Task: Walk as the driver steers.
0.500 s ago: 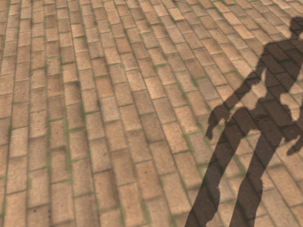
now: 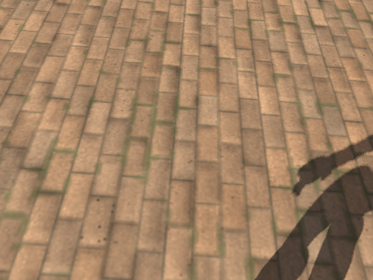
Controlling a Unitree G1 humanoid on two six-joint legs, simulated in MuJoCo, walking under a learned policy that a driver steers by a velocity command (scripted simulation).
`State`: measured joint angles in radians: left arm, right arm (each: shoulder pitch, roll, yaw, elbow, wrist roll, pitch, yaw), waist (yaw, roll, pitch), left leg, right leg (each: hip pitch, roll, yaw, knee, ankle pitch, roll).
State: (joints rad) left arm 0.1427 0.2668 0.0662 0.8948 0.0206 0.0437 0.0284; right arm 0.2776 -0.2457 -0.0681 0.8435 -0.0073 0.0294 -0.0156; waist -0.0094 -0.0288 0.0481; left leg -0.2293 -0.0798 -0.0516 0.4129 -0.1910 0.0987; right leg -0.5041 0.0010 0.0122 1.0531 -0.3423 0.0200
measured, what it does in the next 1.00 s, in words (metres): steps on the spot, turning right: right foot, then left foot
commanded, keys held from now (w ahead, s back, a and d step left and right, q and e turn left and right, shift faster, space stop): no key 0.02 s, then e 0.62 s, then no key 0.36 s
